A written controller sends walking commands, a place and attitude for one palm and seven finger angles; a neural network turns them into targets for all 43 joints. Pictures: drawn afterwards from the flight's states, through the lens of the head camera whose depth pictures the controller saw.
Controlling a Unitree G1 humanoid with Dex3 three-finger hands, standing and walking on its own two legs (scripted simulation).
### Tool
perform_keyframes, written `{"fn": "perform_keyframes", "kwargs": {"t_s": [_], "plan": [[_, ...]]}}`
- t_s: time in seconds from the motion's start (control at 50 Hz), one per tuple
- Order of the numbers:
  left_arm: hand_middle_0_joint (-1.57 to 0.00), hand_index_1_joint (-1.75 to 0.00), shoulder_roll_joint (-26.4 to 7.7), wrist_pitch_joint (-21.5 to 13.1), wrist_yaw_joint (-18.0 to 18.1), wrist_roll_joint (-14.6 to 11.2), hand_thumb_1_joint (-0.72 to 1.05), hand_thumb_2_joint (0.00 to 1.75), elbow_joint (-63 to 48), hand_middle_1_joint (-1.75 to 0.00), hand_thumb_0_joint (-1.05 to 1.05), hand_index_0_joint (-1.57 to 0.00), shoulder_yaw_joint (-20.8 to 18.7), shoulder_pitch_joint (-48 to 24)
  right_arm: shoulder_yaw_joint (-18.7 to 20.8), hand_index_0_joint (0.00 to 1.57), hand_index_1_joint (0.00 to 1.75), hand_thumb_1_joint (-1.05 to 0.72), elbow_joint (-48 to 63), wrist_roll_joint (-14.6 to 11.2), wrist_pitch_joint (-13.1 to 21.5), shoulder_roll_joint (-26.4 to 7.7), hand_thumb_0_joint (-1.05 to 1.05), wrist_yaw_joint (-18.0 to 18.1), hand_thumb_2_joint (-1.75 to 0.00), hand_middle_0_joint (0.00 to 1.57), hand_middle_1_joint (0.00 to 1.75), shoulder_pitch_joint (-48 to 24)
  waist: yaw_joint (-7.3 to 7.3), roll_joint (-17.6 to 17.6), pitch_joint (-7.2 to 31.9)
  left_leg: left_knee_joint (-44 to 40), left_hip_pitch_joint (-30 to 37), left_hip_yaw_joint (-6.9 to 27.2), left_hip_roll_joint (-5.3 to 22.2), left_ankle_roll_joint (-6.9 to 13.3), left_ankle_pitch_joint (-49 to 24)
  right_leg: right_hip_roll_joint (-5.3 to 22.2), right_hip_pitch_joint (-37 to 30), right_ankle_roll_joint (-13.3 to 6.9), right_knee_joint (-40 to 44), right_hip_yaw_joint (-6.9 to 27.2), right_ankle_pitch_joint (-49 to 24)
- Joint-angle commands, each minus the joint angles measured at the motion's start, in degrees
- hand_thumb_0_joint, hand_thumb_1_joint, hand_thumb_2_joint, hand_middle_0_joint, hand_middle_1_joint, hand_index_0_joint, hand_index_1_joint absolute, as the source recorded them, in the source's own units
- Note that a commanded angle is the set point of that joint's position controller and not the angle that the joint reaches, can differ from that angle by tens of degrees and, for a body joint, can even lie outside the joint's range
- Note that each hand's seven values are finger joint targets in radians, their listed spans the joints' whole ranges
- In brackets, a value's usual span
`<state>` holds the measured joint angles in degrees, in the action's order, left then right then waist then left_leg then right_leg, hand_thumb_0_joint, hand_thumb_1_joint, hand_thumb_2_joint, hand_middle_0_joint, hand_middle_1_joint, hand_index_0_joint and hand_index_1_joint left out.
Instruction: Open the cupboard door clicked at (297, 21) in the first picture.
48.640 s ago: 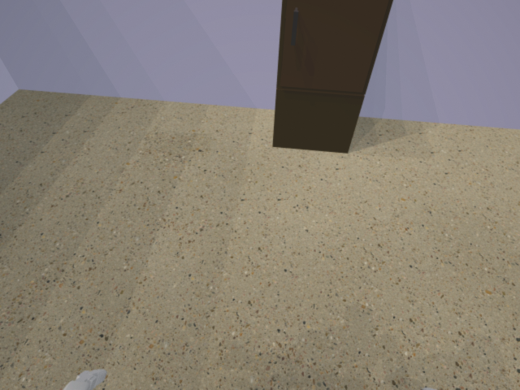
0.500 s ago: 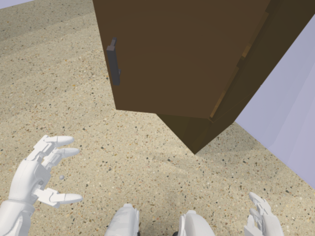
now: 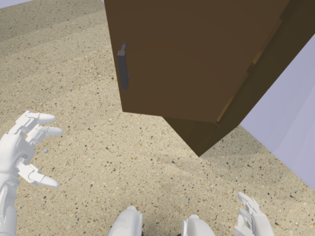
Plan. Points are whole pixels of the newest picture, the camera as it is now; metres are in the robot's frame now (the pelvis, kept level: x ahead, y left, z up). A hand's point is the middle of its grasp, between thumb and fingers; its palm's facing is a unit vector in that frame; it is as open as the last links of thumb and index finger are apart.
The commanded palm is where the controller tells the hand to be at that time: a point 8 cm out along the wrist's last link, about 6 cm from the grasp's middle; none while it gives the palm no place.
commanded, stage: raise the hand with hooked fingers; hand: left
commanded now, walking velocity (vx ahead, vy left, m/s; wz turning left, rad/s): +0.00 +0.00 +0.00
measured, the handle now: (124, 66) +0.58 +0.15 +0.04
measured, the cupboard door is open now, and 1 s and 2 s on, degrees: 46 46 46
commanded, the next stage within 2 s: move the hooked fingers beside the handle in 0.50 s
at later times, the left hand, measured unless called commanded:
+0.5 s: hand (63, 149) +0.29 +0.24 +0.05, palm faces -0.01 -1.00 -0.06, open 14.0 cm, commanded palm +0.27 +0.29 +0.05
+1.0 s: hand (76, 123) +0.36 +0.24 +0.05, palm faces -0.04 -1.00 -0.03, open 14.0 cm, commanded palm +0.34 +0.28 +0.05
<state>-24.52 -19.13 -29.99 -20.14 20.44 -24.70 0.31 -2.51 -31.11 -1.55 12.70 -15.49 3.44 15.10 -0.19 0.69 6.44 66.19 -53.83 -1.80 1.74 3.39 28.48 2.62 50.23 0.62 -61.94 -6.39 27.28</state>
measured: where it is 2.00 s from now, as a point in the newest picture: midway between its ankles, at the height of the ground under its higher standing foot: outside the picture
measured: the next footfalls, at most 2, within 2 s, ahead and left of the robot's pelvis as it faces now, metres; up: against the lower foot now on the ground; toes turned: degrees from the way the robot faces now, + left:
none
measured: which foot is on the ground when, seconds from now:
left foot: down 0.00-1.00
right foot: down 0.00-1.00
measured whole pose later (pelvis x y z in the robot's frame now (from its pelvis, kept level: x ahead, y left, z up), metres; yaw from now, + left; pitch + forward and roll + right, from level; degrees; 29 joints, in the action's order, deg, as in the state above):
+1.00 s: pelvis +0.00 -0.03 -0.01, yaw -1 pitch +19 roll -3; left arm -26.7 -17.9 -30.3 -18.5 34.4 -26.0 -14.5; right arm -1.8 -32.6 -2.2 9.8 -16.0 3.8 16.5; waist 2.8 1.0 7.2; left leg 67.0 -56.8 -1.5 3.7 1.2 28.9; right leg 0.6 54.3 -1.6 -64.0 -6.3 28.1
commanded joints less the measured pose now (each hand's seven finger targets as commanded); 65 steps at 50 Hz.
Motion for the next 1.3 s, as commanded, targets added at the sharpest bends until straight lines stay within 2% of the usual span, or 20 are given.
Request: {"fn": "perform_keyframes", "kwargs": {"t_s": [0.0,0.02,0.14,0.2,0.32,0.44,0.52,0.58,0.64,0.68,0.7,0.74,0.82,0.88,0.96,1.06,1.14,1.16,1.22,1.28], "plan": [[-0.30,-1.20,-12.13,-0.56,-2.71,-2.13,-0.50,0.30,-7.86,-1.20,0.00,-0.30,-3.57,-7.41,5.06,0.20,0.30,-0.90,7.96,-1.04,2.25,-10.75,0.00,0.88,-0.90,0.20,0.30,1.37,0.53,5.61,17.04,-13.37,17.61,7.01,-0.51,-3.61,-16.12,-4.04,-3.09,-2.45,7.26,1.17,-7.29],[-0.30,-1.20,-12.01,-0.67,-2.74,-2.47,-0.50,0.30,-8.50,-1.20,0.00,-0.30,-3.82,-6.76,5.24,0.20,0.30,-0.90,8.16,-1.07,2.36,-10.65,0.00,0.84,-0.90,0.20,0.30,1.63,0.41,4.55,17.88,-13.13,17.97,6.94,-0.46,-3.49,-17.73,-4.09,-3.69,-2.39,7.28,1.10,-8.29],[-0.30,-1.20,-14.79,-4.30,-0.50,-2.58,-0.50,0.30,-11.30,-1.20,0.00,-0.30,-6.79,-5.43,5.53,0.20,0.30,-0.90,7.87,-0.33,2.88,-10.35,0.00,-0.12,-0.90,0.20,0.30,2.22,-0.36,5.93,19.13,-11.16,17.41,6.27,-0.50,-3.51,-22.32,-4.42,-4.40,-2.69,6.08,1.58,-10.63],[-0.30,-1.20,-13.51,-4.98,0.19,-2.92,-0.50,0.30,-9.96,-1.20,0.00,-0.30,-6.82,-4.99,5.50,0.20,0.30,-0.90,7.64,-0.51,2.31,-10.04,0.00,-0.24,-0.90,0.20,0.30,2.11,0.24,4.51,18.21,-11.04,15.55,5.36,-0.65,-2.98,-19.18,-4.14,-4.98,-2.28,6.59,1.92,-10.20],[-0.30,-1.20,-13.75,-4.65,-0.53,-2.61,-0.50,0.30,-10.95,-1.20,0.00,-0.30,-5.81,-5.82,5.43,0.20,0.30,-0.90,7.82,-0.81,1.98,-9.77,0.00,0.07,-0.90,0.20,0.30,1.80,0.45,6.57,19.14,-10.47,14.35,4.06,-1.00,-2.15,-17.53,-3.75,-7.03,-2.13,7.56,3.28,-10.92],[-0.30,-1.20,-13.97,-5.00,-0.94,-3.56,-0.50,0.30,-10.04,-1.20,0.00,-0.30,-6.39,-6.33,5.14,0.20,0.30,-0.90,7.61,-0.78,2.05,-9.43,0.00,0.46,-0.90,0.20,0.30,1.67,0.88,3.66,18.33,-8.82,11.38,3.51,-1.14,-1.59,-16.83,-3.93,-8.99,-2.08,7.89,4.50,-11.87],[-0.30,-1.20,-12.81,-4.65,-1.22,-3.52,-0.50,0.30,-7.35,-1.20,0.00,-0.30,-5.53,-6.98,4.93,0.20,0.30,-0.90,7.35,-1.04,1.78,-9.26,0.00,0.58,-0.90,0.20,0.30,1.18,1.21,2.79,16.22,-8.62,9.07,3.07,-1.18,-1.66,-13.16,-3.47,-8.59,-1.71,8.80,5.34,-8.47],[-0.30,-1.20,-13.61,-4.66,-1.53,-3.12,-0.50,0.30,-8.11,-1.20,0.00,-0.30,-5.68,-7.44,4.92,0.20,0.30,-0.90,7.64,-1.02,1.80,-9.26,0.00,0.58,-0.90,0.20,0.30,1.26,0.80,3.82,18.39,-8.24,9.68,2.86,-1.18,-1.52,-14.55,-3.40,-9.66,-1.77,8.26,5.76,-10.20],[-0.30,-1.20,-14.34,-4.68,-1.10,-2.22,-0.50,0.30,-6.16,-1.20,0.00,-0.30,-4.43,-16.67,4.60,0.20,0.30,-0.90,6.33,-0.98,1.73,-9.47,0.00,1.24,-0.90,0.20,0.30,1.52,3.03,2.81,15.02,-7.14,7.65,3.18,-0.76,-1.28,-10.92,-3.65,-6.15,-1.80,8.63,6.38,-5.84],[-0.30,-1.20,-16.08,-4.87,-0.85,-1.33,-0.50,0.30,-3.36,-1.20,0.00,-0.30,-5.13,-21.76,4.40,0.20,0.30,-0.90,5.48,-1.08,1.61,-9.69,0.00,1.66,-0.90,0.20,0.30,1.67,3.36,3.38,14.77,-6.98,6.46,3.39,-0.67,-1.42,-8.38,-3.31,-5.06,-1.76,8.74,6.92,-2.52],[-0.30,-1.20,-15.08,-5.10,-0.91,-1.28,-0.50,0.30,-2.90,-1.20,0.00,-0.30,-4.02,-23.23,4.30,0.20,0.30,-0.90,5.37,-1.13,1.73,-9.54,0.00,1.80,-0.90,0.20,0.30,1.52,3.40,3.95,14.92,-6.99,6.84,3.42,-0.76,-1.35,-8.28,-3.27,-4.86,-1.82,8.76,7.08,-2.36],[-0.30,-1.20,-16.55,-5.15,-1.13,-1.14,-0.50,0.30,-2.57,-1.20,0.00,-0.30,-4.46,-26.00,4.33,0.20,0.30,-0.90,5.16,-1.01,1.76,-9.73,0.00,2.08,-0.90,0.20,0.30,1.96,3.23,4.09,17.60,-6.38,7.34,3.30,-0.65,-1.21,-9.70,-3.29,-6.09,-2.01,8.30,7.41,-3.81],[-0.30,-1.20,-18.93,-4.05,-1.29,-0.06,-0.50,0.30,-0.04,-1.20,0.00,-0.30,-6.14,-25.10,4.43,0.20,0.30,-0.90,5.04,-1.07,0.98,-9.61,0.00,1.68,-0.90,0.20,0.30,2.48,1.30,7.11,22.64,-7.53,9.94,3.15,-0.65,-1.55,-13.89,-3.09,-8.64,-2.08,7.14,6.55,-9.03],[-0.30,-1.20,-18.92,-2.49,-0.80,0.06,-0.50,0.30,2.90,-1.20,0.00,-0.30,-6.71,-24.37,4.51,0.20,0.30,-0.90,5.18,-1.05,-0.03,-9.75,0.00,1.21,-0.90,0.20,0.30,3.18,1.09,5.04,23.18,-7.90,9.74,3.14,-0.60,-1.54,-16.25,-3.29,-9.55,-1.87,6.72,5.87,-12.29],[-0.30,-1.20,-17.72,-2.04,0.33,0.11,-0.50,0.30,4.89,-1.20,0.00,-0.30,-6.44,-23.84,4.62,0.20,0.30,-0.90,5.66,-1.02,-1.15,-9.77,0.00,0.50,-0.90,0.20,0.30,3.83,1.38,3.11,22.00,-8.63,9.34,2.85,-0.56,-1.55,-16.22,-3.58,-9.13,-1.66,7.13,5.28,-12.57],[-0.30,-1.20,-15.80,-4.35,1.69,1.24,-0.50,0.30,5.60,-1.20,0.00,-0.30,-4.26,-29.06,5.07,0.20,0.30,-0.90,4.55,-0.80,-2.12,-10.01,0.00,0.33,-0.90,0.20,0.30,5.10,3.05,2.99,21.13,-8.87,10.94,3.24,-0.35,-1.53,-16.07,-3.83,-6.19,-1.71,6.99,4.75,-12.00],[-0.30,-1.20,-16.16,-6.50,2.19,1.90,-0.50,0.30,4.54,-1.20,0.00,-0.30,-3.66,-33.26,5.40,0.20,0.30,-0.90,3.70,-0.59,-2.59,-10.28,0.00,0.45,-0.90,0.20,0.30,5.88,3.59,4.56,22.98,-8.71,13.71,4.06,-0.15,-1.67,-18.27,-3.94,-4.53,-2.09,6.08,4.28,-12.52],[-0.30,-1.20,-16.25,-6.60,2.23,2.65,-0.50,0.30,5.85,-1.20,0.00,-0.30,-3.32,-34.36,5.30,0.20,0.30,-0.90,3.06,-0.59,-3.01,-10.28,0.00,0.46,-0.90,0.20,0.30,6.33,3.56,6.53,23.37,-9.21,15.41,4.43,0.04,-2.07,-19.17,-3.92,-3.43,-2.14,6.07,4.03,-12.42],[-0.30,-1.20,-14.93,-6.76,3.16,3.67,-0.50,0.30,7.90,-1.20,0.00,-0.30,-1.34,-40.14,5.27,0.20,0.30,-0.90,2.19,-0.47,-3.55,-10.27,0.00,0.50,-0.90,0.20,0.30,6.18,4.50,7.19,21.44,-9.69,16.21,5.43,0.20,-2.35,-16.33,-3.68,-0.05,-2.14,6.22,3.41,-9.16],[-0.30,-1.20,-17.76,-6.80,4.05,4.38,-0.50,0.30,10.36,-1.20,0.00,-0.30,-3.76,-41.03,5.27,0.20,0.30,-0.90,1.81,-0.28,-4.38,-10.68,0.00,0.54,-0.90,0.20,0.30,7.03,3.81,6.96,23.13,-9.74,17.27,5.73,0.29,-2.61,-18.34,-3.75,-0.68,-2.33,6.04,3.29,-10.18]]}}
